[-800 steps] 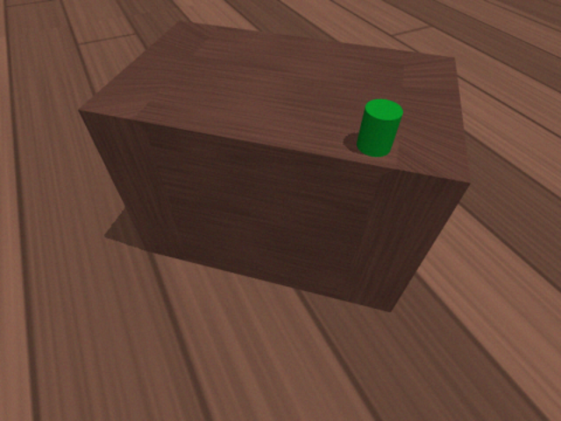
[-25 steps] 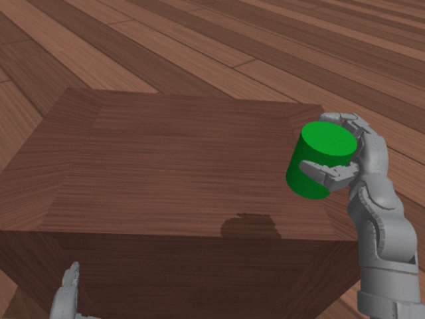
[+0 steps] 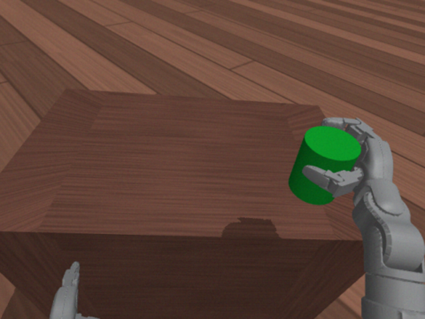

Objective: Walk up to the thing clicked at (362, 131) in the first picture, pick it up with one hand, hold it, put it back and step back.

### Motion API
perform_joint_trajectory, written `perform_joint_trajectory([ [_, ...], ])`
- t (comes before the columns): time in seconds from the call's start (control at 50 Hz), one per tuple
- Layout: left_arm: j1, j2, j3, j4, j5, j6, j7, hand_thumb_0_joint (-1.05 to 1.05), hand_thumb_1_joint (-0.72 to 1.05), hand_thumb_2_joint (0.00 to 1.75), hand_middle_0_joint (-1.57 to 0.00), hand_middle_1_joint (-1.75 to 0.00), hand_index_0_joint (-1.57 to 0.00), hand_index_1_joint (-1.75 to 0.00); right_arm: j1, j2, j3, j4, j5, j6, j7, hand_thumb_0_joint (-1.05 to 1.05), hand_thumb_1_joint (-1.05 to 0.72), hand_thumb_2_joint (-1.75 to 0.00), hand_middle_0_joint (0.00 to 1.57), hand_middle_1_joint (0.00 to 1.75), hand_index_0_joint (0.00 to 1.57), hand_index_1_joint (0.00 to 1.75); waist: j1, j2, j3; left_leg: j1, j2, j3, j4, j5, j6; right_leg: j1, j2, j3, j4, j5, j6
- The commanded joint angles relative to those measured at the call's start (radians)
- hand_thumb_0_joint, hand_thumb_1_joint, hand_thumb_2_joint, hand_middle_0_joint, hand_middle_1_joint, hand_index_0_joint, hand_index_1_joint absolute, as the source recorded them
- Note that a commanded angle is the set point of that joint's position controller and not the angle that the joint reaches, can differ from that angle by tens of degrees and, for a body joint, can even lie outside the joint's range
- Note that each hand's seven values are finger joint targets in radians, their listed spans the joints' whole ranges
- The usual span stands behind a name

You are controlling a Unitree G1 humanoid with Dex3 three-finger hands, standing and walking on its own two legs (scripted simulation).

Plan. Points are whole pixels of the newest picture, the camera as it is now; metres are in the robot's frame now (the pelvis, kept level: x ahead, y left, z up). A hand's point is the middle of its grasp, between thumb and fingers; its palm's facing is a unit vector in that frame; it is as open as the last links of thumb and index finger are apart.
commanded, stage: hold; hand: right
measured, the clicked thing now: (321, 166) +0.33 -0.17 +0.18
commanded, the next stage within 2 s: crouch in 1.82 s
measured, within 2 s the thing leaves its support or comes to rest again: neither
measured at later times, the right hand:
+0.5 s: hand (336, 151) +0.32 -0.18 +0.22, palm faces +0.20 +0.98 -0.02, open 11.7 cm
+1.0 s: hand (336, 162) +0.31 -0.18 +0.21, palm faces +0.22 +0.98 -0.02, open 11.7 cm
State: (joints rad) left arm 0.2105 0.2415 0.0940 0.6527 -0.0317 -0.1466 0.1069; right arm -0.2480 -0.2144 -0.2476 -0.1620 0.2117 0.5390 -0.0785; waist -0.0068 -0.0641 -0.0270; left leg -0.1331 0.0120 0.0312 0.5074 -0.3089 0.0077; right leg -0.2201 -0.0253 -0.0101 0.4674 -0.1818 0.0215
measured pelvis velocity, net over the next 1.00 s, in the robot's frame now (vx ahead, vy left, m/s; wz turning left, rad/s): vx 0.00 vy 0.00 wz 0.00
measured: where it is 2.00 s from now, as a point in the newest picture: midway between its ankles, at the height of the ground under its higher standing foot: outside the picture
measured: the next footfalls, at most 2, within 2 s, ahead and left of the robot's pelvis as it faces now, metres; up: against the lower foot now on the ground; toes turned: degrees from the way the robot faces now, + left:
none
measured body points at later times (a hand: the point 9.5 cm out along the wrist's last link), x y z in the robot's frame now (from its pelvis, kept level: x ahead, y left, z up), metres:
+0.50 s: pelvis +0.00 +0.00 +0.00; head -0.04 +0.03 +0.45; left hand +0.17 +0.26 -0.08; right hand +0.31 -0.23 +0.22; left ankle -0.02 +0.11 -0.74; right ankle +0.05 -0.14 -0.74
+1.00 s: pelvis +0.00 +0.00 +0.00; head -0.03 +0.03 +0.45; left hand +0.18 +0.26 -0.08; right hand +0.30 -0.23 +0.21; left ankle -0.02 +0.11 -0.74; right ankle +0.05 -0.14 -0.74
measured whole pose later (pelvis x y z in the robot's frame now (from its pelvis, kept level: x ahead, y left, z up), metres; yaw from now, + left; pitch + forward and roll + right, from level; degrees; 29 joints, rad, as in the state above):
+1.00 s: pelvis +0.00 +0.00 +0.00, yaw +0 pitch -4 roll +0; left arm 0.20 0.23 0.09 0.68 -0.03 -0.17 0.12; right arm -0.19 -0.21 -0.25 -0.26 0.22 0.57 -0.07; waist -0.01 -0.07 -0.03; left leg -0.13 0.01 0.03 0.52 -0.32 0.00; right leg -0.22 -0.02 -0.01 0.49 -0.20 0.02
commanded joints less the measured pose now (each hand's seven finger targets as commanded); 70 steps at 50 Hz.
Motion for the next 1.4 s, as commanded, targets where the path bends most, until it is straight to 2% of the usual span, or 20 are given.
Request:
perform_joint_trajectory([
  [0.0, -0.164, 0.111, 0.025, -0.171, 0.001, -0.065, 0.014, 0.00, -0.55, 0.06, -0.05, -0.06, -0.05, -0.06, -0.454, -0.186, -0.078, -0.336, 0.021, -0.113, -0.001, 0.00, 0.03, -1.29, 1.15, 1.38, 1.21, 1.38, -0.008, 0.064, -0.239, -0.069, -0.003, 0.012, -0.105, 0.272, -0.019, 0.185, 0.032, -0.019, -0.017, 0.153, -0.047],
  [0.08, -0.158, 0.134, 0.047, -0.142, 0.005, -0.066, 0.018, 0.00, -0.55, 0.06, -0.05, -0.06, -0.05, -0.06, -0.472, -0.196, -0.079, -0.342, 0.017, -0.104, -0.007, 0.00, 0.04, -1.30, 1.15, 1.40, 1.22, 1.40, -0.002, 0.021, -0.227, -0.089, -0.007, 0.015, -0.108, 0.229, -0.012, 0.194, 0.027, -0.015, -0.028, 0.118, -0.041],
  [0.22, -0.149, 0.113, 0.033, -0.137, 0.004, -0.072, 0.023, 0.00, -0.54, 0.05, -0.05, -0.06, -0.05, -0.05, -0.485, -0.198, -0.080, -0.336, 0.022, -0.097, -0.006, 0.00, 0.05, -1.30, 1.16, 1.40, 1.22, 1.40, -0.004, 0.042, -0.187, -0.104, -0.011, 0.020, -0.115, 0.153, -0.012, 0.158, 0.024, -0.012, -0.038, 0.045, -0.039],
  [0.42, -0.177, 0.121, 0.030, -0.143, 0.002, -0.082, 0.019, 0.00, -0.54, 0.05, -0.05, -0.06, -0.05, -0.06, -0.524, -0.188, -0.067, -0.319, 0.023, -0.063, 0.008, 0.00, 0.05, -1.29, 1.15, 1.39, 1.21, 1.39, -0.007, 0.042, -0.225, -0.102, -0.014, 0.022, -0.103, 0.187, -0.010, 0.184, 0.022, -0.010, -0.030, 0.088, -0.036],
  [0.44, -0.172, 0.160, 0.059, -0.157, 0.003, -0.084, 0.023, 0.00, -0.54, 0.05, -0.05, -0.06, -0.05, -0.05, -0.538, -0.202, -0.084, -0.323, 0.028, -0.061, 0.005, 0.00, 0.05, -1.29, 1.14, 1.39, 1.21, 1.39, -0.003, 0.054, -0.233, -0.103, -0.017, 0.026, -0.103, 0.177, -0.010, 0.192, 0.017, -0.008, -0.032, 0.079, -0.033],
  [0.52, -0.151, 0.127, 0.040, -0.117, 0.000, -0.077, 0.019, 0.00, -0.54, 0.05, -0.05, -0.06, -0.05, -0.05, -0.481, -0.220, -0.111, -0.275, 0.026, -0.056, 0.006, 0.00, 0.06, -1.29, 1.15, 1.39, 1.22, 1.39, -0.021, 0.047, -0.205, -0.100, -0.015, 0.023, -0.101, 0.178, -0.009, 0.166, 0.021, -0.011, -0.028, 0.086, -0.035],
  [0.56, -0.156, 0.093, 0.010, -0.149, 0.001, -0.077, 0.011, 0.00, -0.55, 0.05, -0.05, -0.05, -0.05, -0.06, -0.498, -0.200, -0.090, -0.325, 0.024, -0.063, 0.008, 0.00, 0.06, -1.27, 1.14, 1.38, 1.21, 1.38, -0.021, 0.050, -0.230, -0.077, -0.011, 0.019, -0.097, 0.213, -0.012, 0.161, 0.027, -0.014, -0.020, 0.113, -0.040],
  [0.6, -0.152, 0.148, 0.054, -0.181, 0.001, -0.075, 0.017, 0.00, -0.55, 0.05, -0.05, -0.05, -0.05, -0.06, -0.481, -0.202, -0.095, -0.324, 0.027, -0.059, 0.006, 0.00, 0.04, -1.30, 1.16, 1.40, 1.22, 1.40, -0.008, 0.060, -0.238, -0.082, -0.012, 0.019, -0.098, 0.223, -0.011, 0.178, 0.024, -0.016, -0.023, 0.124, -0.039],
  [0.66, -0.144, 0.095, 0.017, -0.133, -0.003, -0.074, 0.010, 0.00, -0.55, 0.06, -0.05, -0.06, -0.05, -0.06, -0.469, -0.190, -0.081, -0.357, 0.025, -0.067, 0.008, 0.00, 0.03, -1.28, 1.16, 1.38, 1.22, 1.39, -0.017, 0.031, -0.210, -0.093, -0.009, 0.015, -0.100, 0.213, -0.011, 0.168, 0.028, -0.016, -0.020, 0.112, -0.041],
  [0.7, -0.164, 0.131, 0.045, -0.158, 0.002, -0.077, 0.019, 0.00, -0.55, 0.06, -0.05, -0.06, -0.05, -0.06, -0.457, -0.191, -0.085, -0.373, 0.025, -0.073, 0.003, 0.00, 0.05, -1.29, 1.15, 1.39, 1.22, 1.39, -0.011, 0.058, -0.233, -0.087, -0.011, 0.015, -0.098, 0.222, -0.013, 0.182, 0.026, -0.014, -0.017, 0.119, -0.041],
  [0.8, -0.150, 0.123, 0.038, -0.145, 0.004, -0.075, 0.022, 0.00, -0.55, 0.06, -0.05, -0.06, -0.05, -0.06, -0.430, -0.208, -0.101, -0.389, 0.022, -0.082, -0.002, 0.00, 0.03, -1.28, 1.15, 1.38, 1.22, 1.38, -0.016, 0.027, -0.217, -0.085, -0.008, 0.014, -0.102, 0.198, -0.012, 0.172, 0.027, -0.014, -0.020, 0.095, -0.039],
  [0.84, -0.152, 0.122, 0.042, -0.146, 0.005, -0.078, 0.024, 0.00, -0.55, 0.06, -0.05, -0.06, -0.05, -0.06, -0.413, -0.179, -0.080, -0.390, 0.025, -0.085, 0.000, 0.00, 0.00, -1.29, 1.17, 1.39, 1.24, 1.39, -0.006, 0.030, -0.207, -0.088, -0.010, 0.014, -0.102, 0.196, -0.012, 0.169, 0.025, -0.015, -0.022, 0.091, -0.037],
  [0.86, -0.147, 0.088, 0.012, -0.130, 0.005, -0.077, 0.022, 0.00, -0.54, 0.05, -0.05, -0.06, -0.05, -0.06, -0.415, -0.162, -0.065, -0.408, 0.025, -0.088, 0.003, 0.00, 0.02, -1.30, 1.17, 1.40, 1.24, 1.40, -0.012, 0.029, -0.200, -0.088, -0.010, 0.013, -0.101, 0.202, -0.013, 0.165, 0.026, -0.015, -0.020, 0.095, -0.039],
  [0.9, -0.156, 0.119, 0.039, -0.170, 0.004, -0.085, 0.027, 0.00, -0.54, 0.05, -0.05, -0.06, -0.05, -0.06, -0.430, -0.187, -0.080, -0.451, 0.027, -0.093, 0.002, 0.00, 0.01, -1.30, 1.18, 1.40, 1.24, 1.40, -0.005, 0.017, -0.232, -0.086, -0.011, 0.014, -0.101, 0.190, -0.011, 0.186, 0.023, -0.014, -0.020, 0.086, -0.036],
  [1.02, -0.140, 0.132, 0.049, -0.122, 0.008, -0.091, 0.035, 0.00, -0.55, 0.06, -0.05, -0.06, -0.05, -0.06, -0.451, -0.209, -0.095, -0.404, 0.026, -0.088, 0.001, 0.00, 0.00, -1.30, 1.17, 1.39, 1.23, 1.39, -0.002, 0.018, -0.218, -0.096, -0.013, 0.016, -0.095, 0.231, -0.014, 0.193, 0.023, -0.011, -0.011, 0.126, -0.037],
  [1.04, -0.146, 0.112, 0.029, -0.126, 0.009, -0.090, 0.032, 0.00, -0.55, 0.06, -0.05, -0.06, -0.05, -0.06, -0.428, -0.174, -0.068, -0.389, 0.022, -0.084, 0.005, 0.00, 0.00, -1.29, 1.17, 1.39, 1.23, 1.39, 0.000, 0.038, -0.217, -0.101, -0.015, 0.019, -0.094, 0.230, -0.014, 0.196, 0.021, -0.009, -0.014, 0.127, -0.037],
  [1.08, -0.143, 0.124, 0.043, -0.111, 0.007, -0.092, 0.033, 0.00, -0.54, 0.05, -0.05, -0.06, -0.05, -0.06, -0.447, -0.182, -0.075, -0.374, 0.028, -0.082, 0.007, 0.00, -0.01, -1.30, 1.17, 1.40, 1.24, 1.40, 0.001, 0.025, -0.200, -0.106, -0.014, 0.018, -0.097, 0.212, -0.013, 0.186, 0.021, -0.010, -0.017, 0.110, -0.035],
  [1.14, -0.145, 0.089, 0.012, -0.102, 0.007, -0.093, 0.028, 0.00, -0.55, 0.06, -0.05, -0.06, -0.05, -0.06, -0.445, -0.190, -0.080, -0.386, 0.027, -0.078, 0.013, 0.00, -0.02, -1.29, 1.17, 1.39, 1.23, 1.39, -0.013, 0.036, -0.227, -0.082, -0.009, 0.014, -0.090, 0.254, -0.017, 0.186, 0.028, -0.012, -0.006, 0.146, -0.041],
  [1.18, -0.166, 0.125, 0.041, -0.121, 0.008, -0.097, 0.033, 0.00, -0.54, 0.05, -0.05, -0.06, -0.05, -0.06, -0.445, -0.179, -0.077, -0.358, 0.029, -0.067, 0.011, 0.00, 0.02, -1.30, 1.17, 1.40, 1.23, 1.40, -0.007, 0.049, -0.219, -0.090, -0.012, 0.017, -0.092, 0.238, -0.017, 0.188, 0.023, -0.011, -0.010, 0.133, -0.037],
  [1.38, -0.187, 0.121, 0.034, -0.173, 0.004, -0.080, 0.027, 0.00, -0.54, 0.05, -0.05, -0.06, -0.05, -0.06, -0.462, -0.191, -0.090, -0.353, 0.022, -0.066, 0.007, 0.00, 0.01, -1.27, 1.16, 1.38, 1.22, 1.38, -0.015, 0.065, -0.215, -0.074, -0.004, 0.011, -0.102, 0.217, -0.018, 0.163, 0.031, -0.018, -0.015, 0.108, -0.042],
])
